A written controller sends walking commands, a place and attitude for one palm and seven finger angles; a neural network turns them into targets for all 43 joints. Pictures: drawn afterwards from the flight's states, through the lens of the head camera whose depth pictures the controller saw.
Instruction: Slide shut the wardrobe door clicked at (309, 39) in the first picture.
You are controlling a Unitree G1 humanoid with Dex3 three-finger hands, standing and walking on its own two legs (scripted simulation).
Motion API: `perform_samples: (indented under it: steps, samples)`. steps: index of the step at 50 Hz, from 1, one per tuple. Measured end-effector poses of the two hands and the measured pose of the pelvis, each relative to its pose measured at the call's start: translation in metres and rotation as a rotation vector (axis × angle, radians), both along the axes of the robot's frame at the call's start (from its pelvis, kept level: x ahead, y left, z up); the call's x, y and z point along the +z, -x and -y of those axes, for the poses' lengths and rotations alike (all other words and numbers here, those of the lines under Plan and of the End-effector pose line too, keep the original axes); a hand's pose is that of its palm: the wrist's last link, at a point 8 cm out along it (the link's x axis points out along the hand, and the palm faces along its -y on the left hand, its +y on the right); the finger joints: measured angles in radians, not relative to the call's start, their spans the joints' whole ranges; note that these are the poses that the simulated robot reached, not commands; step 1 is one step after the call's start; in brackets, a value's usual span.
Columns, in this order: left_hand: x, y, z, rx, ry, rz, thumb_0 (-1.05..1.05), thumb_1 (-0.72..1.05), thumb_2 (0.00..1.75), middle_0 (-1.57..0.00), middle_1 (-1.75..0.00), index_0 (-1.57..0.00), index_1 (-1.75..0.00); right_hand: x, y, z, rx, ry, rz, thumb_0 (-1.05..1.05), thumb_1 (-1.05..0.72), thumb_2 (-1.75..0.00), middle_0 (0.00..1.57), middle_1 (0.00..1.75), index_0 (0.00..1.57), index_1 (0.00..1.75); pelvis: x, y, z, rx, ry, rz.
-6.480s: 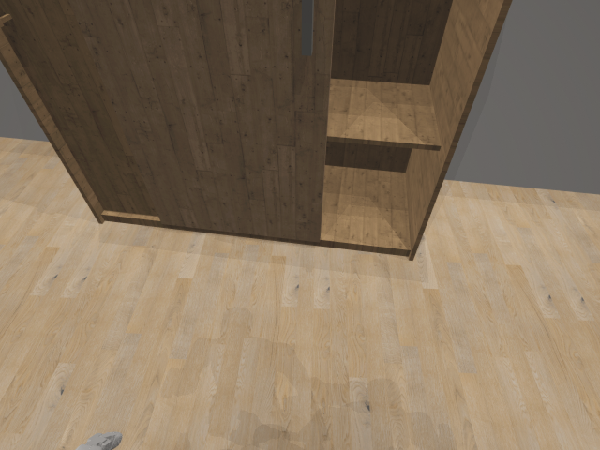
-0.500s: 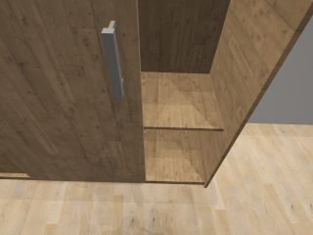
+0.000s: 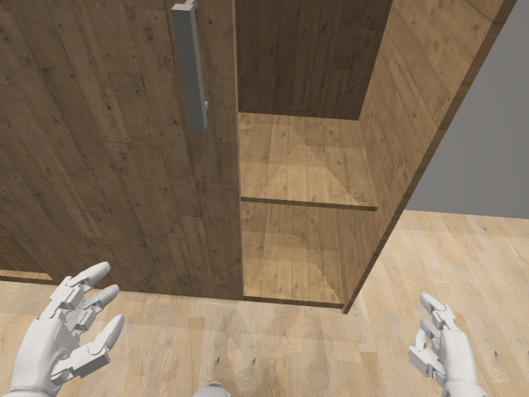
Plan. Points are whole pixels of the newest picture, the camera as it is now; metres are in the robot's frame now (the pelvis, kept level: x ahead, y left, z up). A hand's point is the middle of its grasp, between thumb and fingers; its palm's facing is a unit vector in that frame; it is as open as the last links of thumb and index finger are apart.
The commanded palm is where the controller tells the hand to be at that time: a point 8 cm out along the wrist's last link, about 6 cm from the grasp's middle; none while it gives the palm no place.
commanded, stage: raise the hand with hooked fingers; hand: left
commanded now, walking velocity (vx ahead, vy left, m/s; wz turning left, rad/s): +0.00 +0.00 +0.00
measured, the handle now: (195, 68) +0.55 +0.17 +0.24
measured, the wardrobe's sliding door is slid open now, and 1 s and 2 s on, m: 0.38 0.38 0.38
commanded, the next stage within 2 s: move the hooked fingers beside the handle in 1.64 s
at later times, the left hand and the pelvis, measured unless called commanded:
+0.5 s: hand (68, 259) +0.24 +0.27 +0.14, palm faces +0.02 -1.00 -0.08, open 11.8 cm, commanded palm +0.21 +0.32 +0.15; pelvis +0.01 +0.03 +0.03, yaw -1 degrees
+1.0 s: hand (0, 187) +0.27 +0.31 +0.23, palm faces +0.08 -0.99 -0.13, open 13.9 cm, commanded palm +0.23 +0.35 +0.24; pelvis +0.01 +0.04 +0.05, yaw +1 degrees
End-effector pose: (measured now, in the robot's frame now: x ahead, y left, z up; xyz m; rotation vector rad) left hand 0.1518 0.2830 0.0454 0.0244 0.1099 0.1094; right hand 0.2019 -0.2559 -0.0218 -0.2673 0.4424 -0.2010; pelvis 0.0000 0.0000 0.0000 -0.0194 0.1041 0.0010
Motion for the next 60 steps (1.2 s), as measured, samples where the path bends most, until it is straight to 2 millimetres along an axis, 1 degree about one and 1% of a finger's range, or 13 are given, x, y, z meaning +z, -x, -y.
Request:
perform_samples:
  steps: [2, 4, 7, 10, 14, 18, 21, 25, 30, 37, 42, 50, 60]
  samples:
    - [0.007, 0.009, -0.004, 0.038, -0.020, 0.052, 0.01, 0.51, 0.73, -0.23, -0.55, -0.23, -0.55, -0.003, 0.001, -0.002, 0.029, 0.025, -0.010, 0.01, -0.91, -0.90, 0.20, 0.29, 0.20, 0.30, -0.001, 0.003, 0.001, 0.015, 0.012, 0.007]
    - [0.018, 0.008, -0.004, 0.030, -0.037, 0.126, 0.01, 0.47, 0.71, -0.23, -0.58, -0.23, -0.58, -0.010, 0.006, -0.007, 0.054, 0.034, -0.036, 0.01, -0.91, -0.90, 0.20, 0.29, 0.20, 0.30, -0.002, 0.006, 0.001, 0.028, 0.024, 0.016]
    - [0.034, -0.009, 0.000, -0.051, -0.053, 0.188, 0.01, 0.40, 0.68, -0.23, -0.63, -0.23, -0.62, -0.022, 0.018, -0.017, 0.071, 0.014, -0.085, 0.01, -0.91, -0.90, 0.20, 0.29, 0.20, 0.30, -0.001, 0.009, 0.001, 0.036, 0.033, 0.031]
    - [0.046, -0.033, 0.002, -0.136, -0.059, 0.159, 0.01, 0.32, 0.65, -0.24, -0.67, -0.24, -0.67, -0.030, 0.035, -0.028, 0.057, -0.032, -0.126, 0.01, -0.91, -0.90, 0.20, 0.29, 0.20, 0.30, 0.004, 0.010, -0.001, 0.028, 0.032, 0.044]
    - [0.061, -0.057, -0.009, -0.144, -0.050, 0.104, 0.00, 0.23, 0.61, -0.25, -0.73, -0.25, -0.73, -0.034, 0.057, -0.039, 0.012, -0.096, -0.159, 0.01, -0.91, -0.90, 0.20, 0.30, 0.21, 0.30, 0.014, 0.006, -0.006, 0.004, 0.022, 0.050]
    - [0.080, -0.065, -0.023, -0.102, -0.053, 0.117, 0.00, 0.14, 0.57, -0.26, -0.79, -0.26, -0.79, -0.034, 0.072, -0.042, -0.014, -0.121, -0.177, 0.01, -0.90, -0.90, 0.20, 0.30, 0.21, 0.30, 0.021, 0.000, -0.013, -0.013, 0.014, 0.049]
    - [0.089, -0.066, -0.029, -0.094, -0.057, 0.132, 0.00, 0.07, 0.54, -0.26, -0.84, -0.26, -0.83, -0.031, 0.075, -0.042, -0.016, -0.109, -0.187, 0.01, -0.90, -0.90, 0.20, 0.30, 0.21, 0.30, 0.025, -0.003, -0.020, -0.015, 0.013, 0.049]
    - [0.095, -0.067, -0.036, -0.098, -0.058, 0.136, 0.00, -0.02, 0.50, -0.26, -0.90, -0.27, -0.89, -0.024, 0.068, -0.039, -0.008, -0.073, -0.177, 0.01, -0.90, -0.90, 0.20, 0.30, 0.21, 0.30, 0.028, -0.006, -0.027, -0.011, 0.013, 0.059]
    - [0.108, -0.072, -0.046, -0.083, -0.064, 0.163, 0.00, -0.14, 0.45, -0.27, -0.97, -0.28, -0.97, -0.008, 0.047, -0.042, 0.010, -0.038, -0.123, 0.01, -0.91, -0.90, 0.20, 0.30, 0.20, 0.30, 0.031, -0.008, -0.034, -0.002, 0.014, 0.081]
    - [0.139, -0.080, -0.063, -0.068, -0.078, 0.208, -0.01, -0.30, 0.38, -0.29, -1.08, -0.29, -1.07, 0.015, 0.013, -0.063, 0.068, -0.045, -0.021, 0.01, -0.91, -0.90, 0.20, 0.30, 0.20, 0.30, 0.038, -0.008, -0.039, 0.009, 0.016, 0.117]
    - [0.158, -0.085, -0.073, -0.058, -0.091, 0.204, -0.01, -0.41, 0.34, -0.29, -1.14, -0.30, -1.14, 0.023, 0.000, -0.082, 0.118, -0.074, 0.006, 0.01, -0.91, -0.90, 0.20, 0.30, 0.20, 0.30, 0.041, -0.007, -0.040, 0.015, 0.013, 0.132]
    - [0.188, -0.090, -0.081, -0.040, -0.118, 0.207, -0.01, -0.48, 0.31, -0.30, -1.19, -0.30, -1.19, 0.017, 0.000, -0.094, 0.152, -0.113, -0.031, 0.01, -0.90, -0.90, 0.20, 0.30, 0.21, 0.30, 0.045, -0.006, -0.037, 0.022, 0.008, 0.149]
    - [0.225, -0.103, -0.083, -0.044, -0.145, 0.224, -0.02, -0.50, 0.30, -0.30, -1.20, -0.30, -1.20, 0.006, 0.014, -0.073, 0.119, -0.122, -0.087, 0.01, -0.90, -0.90, 0.20, 0.30, 0.21, 0.30, 0.048, -0.006, -0.027, 0.024, 0.000, 0.158]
